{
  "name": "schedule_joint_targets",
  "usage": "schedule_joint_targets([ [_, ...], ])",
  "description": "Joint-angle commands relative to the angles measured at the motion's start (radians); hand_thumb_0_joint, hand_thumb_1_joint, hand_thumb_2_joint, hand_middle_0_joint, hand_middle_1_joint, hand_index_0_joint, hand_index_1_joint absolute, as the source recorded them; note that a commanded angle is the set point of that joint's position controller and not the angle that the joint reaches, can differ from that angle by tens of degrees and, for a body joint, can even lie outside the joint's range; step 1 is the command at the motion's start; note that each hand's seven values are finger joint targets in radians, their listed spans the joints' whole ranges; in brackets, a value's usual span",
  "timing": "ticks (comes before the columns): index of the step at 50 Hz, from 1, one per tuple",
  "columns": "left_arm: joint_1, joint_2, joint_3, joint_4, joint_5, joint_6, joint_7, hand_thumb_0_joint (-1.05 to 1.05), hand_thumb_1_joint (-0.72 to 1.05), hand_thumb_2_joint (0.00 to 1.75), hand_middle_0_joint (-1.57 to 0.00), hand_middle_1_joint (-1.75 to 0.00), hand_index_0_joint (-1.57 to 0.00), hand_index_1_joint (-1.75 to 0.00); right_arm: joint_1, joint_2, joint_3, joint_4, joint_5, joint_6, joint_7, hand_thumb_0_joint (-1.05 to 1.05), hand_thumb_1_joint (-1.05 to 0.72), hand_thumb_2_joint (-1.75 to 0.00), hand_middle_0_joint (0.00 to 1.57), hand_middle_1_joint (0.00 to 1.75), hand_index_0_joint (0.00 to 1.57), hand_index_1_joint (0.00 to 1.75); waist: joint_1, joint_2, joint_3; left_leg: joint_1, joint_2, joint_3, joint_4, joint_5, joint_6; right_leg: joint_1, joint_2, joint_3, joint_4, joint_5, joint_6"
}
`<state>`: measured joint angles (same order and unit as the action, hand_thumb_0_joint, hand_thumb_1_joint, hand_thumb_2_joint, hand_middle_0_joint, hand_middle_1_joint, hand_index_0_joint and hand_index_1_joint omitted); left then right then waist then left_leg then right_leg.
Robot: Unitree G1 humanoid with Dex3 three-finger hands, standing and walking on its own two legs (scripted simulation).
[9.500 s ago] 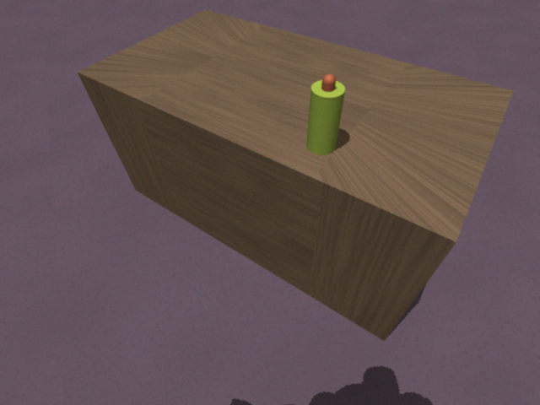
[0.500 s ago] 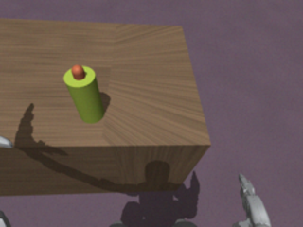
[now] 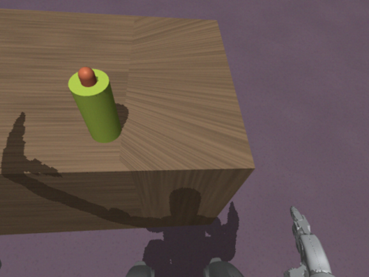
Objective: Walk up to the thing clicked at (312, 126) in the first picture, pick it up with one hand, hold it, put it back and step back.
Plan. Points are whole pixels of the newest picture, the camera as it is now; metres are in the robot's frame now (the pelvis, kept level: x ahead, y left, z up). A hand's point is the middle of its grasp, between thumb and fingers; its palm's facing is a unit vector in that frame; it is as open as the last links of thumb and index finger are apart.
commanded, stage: go down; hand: left
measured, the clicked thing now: (97, 104) +0.50 +0.19 +0.04
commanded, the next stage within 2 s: approach in 1.20 s
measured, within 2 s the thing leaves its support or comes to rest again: neither
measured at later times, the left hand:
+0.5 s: hand out of the picture +0.41 +0.39 +0.12, palm faces +0.22 -0.98 +0.00, open 17.5 cm
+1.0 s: hand out of the picture +0.41 +0.38 +0.11, palm faces +0.21 -0.98 +0.01, open 17.6 cm
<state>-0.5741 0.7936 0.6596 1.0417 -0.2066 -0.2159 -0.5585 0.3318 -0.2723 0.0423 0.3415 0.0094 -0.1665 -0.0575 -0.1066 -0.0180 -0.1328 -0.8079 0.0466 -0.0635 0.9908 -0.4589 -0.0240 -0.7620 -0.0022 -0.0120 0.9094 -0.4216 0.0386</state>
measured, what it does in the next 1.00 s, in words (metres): stands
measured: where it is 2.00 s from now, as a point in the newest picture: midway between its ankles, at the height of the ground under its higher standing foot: outside the picture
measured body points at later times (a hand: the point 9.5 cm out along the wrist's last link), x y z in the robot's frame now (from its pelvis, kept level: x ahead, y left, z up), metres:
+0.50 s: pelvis +0.00 +0.01 -0.01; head +0.09 +0.05 +0.43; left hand +0.40 +0.44 +0.12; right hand +0.16 -0.25 -0.04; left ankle +0.01 +0.13 -0.68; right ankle +0.01 -0.15 -0.68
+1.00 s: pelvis +0.01 +0.01 +0.00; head +0.09 +0.05 +0.44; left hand +0.39 +0.43 +0.11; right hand +0.16 -0.25 -0.03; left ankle +0.01 +0.13 -0.68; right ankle +0.01 -0.15 -0.68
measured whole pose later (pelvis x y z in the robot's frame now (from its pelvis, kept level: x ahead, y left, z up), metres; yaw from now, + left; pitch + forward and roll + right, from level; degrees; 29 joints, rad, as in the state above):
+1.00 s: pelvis +0.01 +0.01 +0.00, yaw +0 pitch +18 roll -4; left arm -0.61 0.84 0.68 1.09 -0.18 -0.20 -0.56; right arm 0.35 -0.29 0.04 0.29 0.00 -0.15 -0.05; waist -0.12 -0.01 -0.15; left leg -0.85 0.05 -0.07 1.02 -0.48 -0.02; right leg -0.79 0.00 -0.02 0.92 -0.43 0.04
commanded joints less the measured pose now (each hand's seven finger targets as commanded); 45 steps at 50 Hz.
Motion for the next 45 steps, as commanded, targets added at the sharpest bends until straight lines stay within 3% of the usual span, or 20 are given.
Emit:
schedule_joint_targets([
  [1, -0.358, 0.422, 0.057, -0.215, -0.023, -0.067, 0.013, 0.00, -0.55, 0.07, -0.05, -0.04, -0.05, -0.05, 0.004, -0.164, -0.094, -0.152, -0.001, -0.047, -0.023, 0.00, 0.54, -0.05, 0.05, 0.05, 0.05, 0.05, 0.014, 0.228, -0.348, 0.280, -0.029, 0.028, -0.127, 0.298, 0.021, 0.090, 0.017, -0.024, -0.091, 0.212, -0.056],
  [2, -0.338, 0.423, 0.062, -0.204, -0.022, -0.062, 0.012, 0.00, -0.54, 0.07, -0.05, -0.04, -0.05, -0.05, -0.024, -0.187, -0.110, -0.189, -0.001, -0.053, -0.026, 0.00, 0.54, -0.05, 0.05, 0.05, 0.05, 0.05, 0.013, 0.206, -0.367, 0.290, -0.026, 0.027, -0.129, 0.304, 0.022, 0.097, 0.020, -0.026, -0.090, 0.217, -0.055],
  [3, -0.333, 0.409, 0.053, -0.173, -0.016, -0.057, 0.010, 0.00, -0.56, 0.08, -0.05, -0.04, -0.05, -0.05, -0.016, -0.175, -0.099, -0.195, -0.002, -0.054, -0.025, 0.00, 0.55, -0.05, 0.05, 0.05, 0.05, 0.05, 0.004, 0.201, -0.366, 0.287, -0.023, 0.023, -0.125, 0.310, 0.022, 0.089, 0.021, -0.028, -0.089, 0.221, -0.054],
  [5, -0.336, 0.407, 0.051, -0.159, -0.022, -0.057, 0.010, 0.00, -0.55, 0.08, -0.05, -0.04, -0.05, -0.05, -0.004, -0.164, -0.086, -0.169, 0.000, -0.051, -0.024, 0.00, 0.55, -0.05, 0.05, 0.05, 0.05, 0.05, 0.018, 0.222, -0.342, 0.272, -0.022, 0.021, -0.125, 0.322, 0.018, 0.081, 0.023, -0.032, -0.081, 0.217, -0.058],
  [7, -0.365, 0.456, 0.073, -0.192, -0.015, -0.062, 0.012, 0.00, -0.56, 0.07, -0.06, -0.04, -0.05, -0.05, -0.010, -0.164, -0.087, -0.175, -0.001, -0.052, -0.025, 0.00, 0.54, -0.05, 0.05, 0.05, 0.05, 0.05, 0.020, 0.240, -0.367, 0.279, -0.024, 0.026, -0.114, 0.341, 0.019, 0.081, 0.022, -0.027, -0.079, 0.229, -0.057],
  [12, -0.368, 0.440, 0.062, -0.170, -0.013, -0.053, 0.011, 0.00, -0.56, 0.08, -0.05, -0.04, -0.05, -0.05, -0.006, -0.164, -0.088, -0.185, -0.001, -0.051, -0.026, 0.00, 0.55, -0.05, 0.05, 0.05, 0.05, 0.05, 0.011, 0.225, -0.362, 0.267, -0.022, 0.026, -0.112, 0.324, 0.020, 0.078, 0.025, -0.029, -0.078, 0.221, -0.057],
  [15, -0.410, 0.481, 0.072, -0.205, -0.003, -0.054, 0.013, 0.00, -0.56, 0.08, -0.05, -0.04, -0.05, -0.05, 0.008, -0.168, -0.089, -0.178, -0.004, -0.048, -0.027, 0.00, 0.54, -0.05, 0.05, 0.05, 0.05, 0.05, 0.012, 0.263, -0.387, 0.295, -0.017, 0.021, -0.105, 0.376, 0.015, 0.063, 0.027, -0.032, -0.068, 0.237, -0.060],
  [19, -0.381, 0.451, 0.060, -0.140, -0.002, -0.048, 0.000, 0.00, -0.56, 0.08, -0.05, -0.04, -0.05, -0.05, 0.001, -0.158, -0.078, -0.178, -0.005, -0.049, -0.025, 0.00, 0.54, -0.05, 0.05, 0.05, 0.05, 0.05, 0.008, 0.245, -0.377, 0.287, -0.014, 0.015, -0.096, 0.411, 0.016, 0.050, 0.028, -0.035, -0.063, 0.254, -0.060],
  [23, -0.430, 0.509, 0.085, -0.202, 0.001, -0.050, 0.002, 0.00, -0.57, 0.08, -0.05, -0.04, -0.05, -0.05, 0.019, -0.170, -0.090, -0.181, -0.006, -0.046, -0.027, 0.00, 0.55, -0.05, 0.05, 0.05, 0.05, 0.05, 0.007, 0.283, -0.419, 0.333, -0.012, 0.015, -0.095, 0.434, 0.012, 0.045, 0.029, -0.036, -0.062, 0.257, -0.061],
  [25, -0.404, 0.453, 0.052, -0.137, 0.004, -0.034, -0.002, 0.00, -0.55, 0.07, -0.06, -0.04, -0.05, -0.04, 0.025, -0.166, -0.087, -0.179, -0.009, -0.047, -0.023, 0.00, 0.54, -0.05, 0.05, 0.05, 0.05, 0.05, -0.003, 0.276, -0.398, 0.342, -0.005, 0.007, -0.095, 0.468, 0.008, 0.029, 0.031, -0.044, -0.062, 0.262, -0.061],
  [27, -0.384, 0.470, 0.071, -0.119, -0.001, -0.031, 0.005, 0.00, -0.59, 0.07, -0.06, -0.04, -0.05, -0.05, 0.019, -0.173, -0.087, -0.189, -0.005, -0.048, -0.022, 0.00, 0.54, -0.05, 0.05, 0.05, 0.05, 0.05, 0.001, 0.225, -0.372, 0.288, -0.013, 0.014, -0.093, 0.423, 0.017, 0.054, 0.030, -0.040, -0.067, 0.263, -0.059],
  [30, -0.413, 0.515, 0.087, -0.172, 0.010, -0.037, 0.006, 0.00, -0.59, 0.08, -0.05, -0.04, -0.05, -0.05, 0.026, -0.162, -0.082, -0.189, -0.008, -0.044, -0.022, 0.00, 0.54, -0.05, 0.05, 0.05, 0.05, 0.05, 0.011, 0.267, -0.412, 0.299, -0.018, 0.021, -0.083, 0.436, 0.019, 0.065, 0.025, -0.032, -0.062, 0.278, -0.058],
  [31, -0.363, 0.463, 0.068, -0.109, 0.008, -0.029, 0.000, 0.00, -0.57, 0.08, -0.05, -0.04, -0.05, -0.05, 0.021, -0.178, -0.099, -0.219, -0.006, -0.045, -0.022, 0.00, 0.54, -0.05, 0.05, 0.05, 0.05, 0.05, -0.001, 0.236, -0.407, 0.309, -0.016, 0.019, -0.086, 0.446, 0.018, 0.064, 0.026, -0.036, -0.066, 0.283, -0.058],
  [33, -0.353, 0.437, 0.056, -0.082, -0.001, -0.029, -0.006, 0.00, -0.59, 0.08, -0.05, -0.04, -0.05, -0.05, 0.029, -0.171, -0.090, -0.201, -0.007, -0.046, -0.017, 0.00, 0.54, -0.05, 0.05, 0.05, 0.05, 0.05, -0.003, 0.231, -0.382, 0.299, -0.011, 0.011, -0.083, 0.472, 0.015, 0.044, 0.029, -0.042, -0.060, 0.288, -0.058],
  [34, -0.347, 0.440, 0.056, -0.087, -0.005, -0.031, -0.009, 0.00, -0.60, 0.08, -0.05, -0.04, -0.05, -0.05, 0.034, -0.157, -0.070, -0.183, -0.008, -0.045, -0.015, 0.00, 0.54, -0.05, 0.05, 0.05, 0.05, 0.05, 0.011, 0.240, -0.370, 0.279, -0.015, 0.017, -0.078, 0.474, 0.018, 0.058, 0.028, -0.039, -0.059, 0.296, -0.056],
  [35, -0.377, 0.504, 0.101, -0.165, -0.004, -0.043, 0.001, 0.00, -0.60, 0.07, -0.06, -0.04, -0.05, -0.05, 0.034, -0.173, -0.088, -0.190, -0.008, -0.042, -0.014, 0.00, 0.54, -0.05, 0.05, 0.05, 0.05, 0.05, 0.020, 0.241, -0.404, 0.297, -0.013, 0.013, -0.078, 0.490, 0.017, 0.058, 0.028, -0.041, -0.055, 0.301, -0.057],
  [37, -0.393, 0.490, 0.078, -0.183, 0.001, -0.048, 0.000, 0.00, -0.58, 0.08, -0.05, -0.04, -0.05, -0.05, 0.032, -0.176, -0.096, -0.211, -0.008, -0.042, -0.014, 0.00, 0.54, -0.05, 0.05, 0.05, 0.05, 0.05, 0.009, 0.268, -0.422, 0.309, -0.019, 0.022, -0.078, 0.467, 0.015, 0.077, 0.024, -0.034, -0.057, 0.302, -0.058],
  [38, -0.394, 0.517, 0.108, -0.217, -0.002, -0.051, 0.003, 0.00, -0.58, 0.08, -0.05, -0.04, -0.05, -0.05, 0.044, -0.175, -0.092, -0.208, -0.009, -0.039, -0.015, 0.00, 0.54, -0.05, 0.05, 0.05, 0.05, 0.05, 0.023, 0.269, -0.451, 0.318, -0.021, 0.021, -0.078, 0.471, 0.017, 0.094, 0.022, -0.033, -0.059, 0.307, -0.057],
  [40, -0.376, 0.450, 0.071, -0.188, -0.007, -0.041, 0.002, 0.00, -0.57, 0.08, -0.05, -0.05, -0.05, -0.06, 0.022, -0.175, -0.097, -0.241, -0.005, -0.044, -0.018, 0.00, 0.54, -0.05, 0.05, 0.05, 0.05, 0.05, 0.006, 0.243, -0.424, 0.324, -0.021, 0.024, -0.089, 0.450, 0.017, 0.097, 0.024, -0.031, -0.068, 0.301, -0.055],
  [45, -0.357, 0.444, 0.062, -0.184, 0.002, -0.041, 0.012, 0.00, -0.58, 0.07, -0.06, -0.04, -0.05, -0.05, 0.041, -0.174, -0.101, -0.187, -0.009, -0.034, -0.018, 0.00, 0.53, -0.06, 0.05, 0.05, 0.05, 0.05, 0.013, 0.253, -0.372, 0.312, -0.020, 0.019, -0.091, 0.462, 0.016, 0.059, 0.025, -0.036, -0.071, 0.290, -0.057],
])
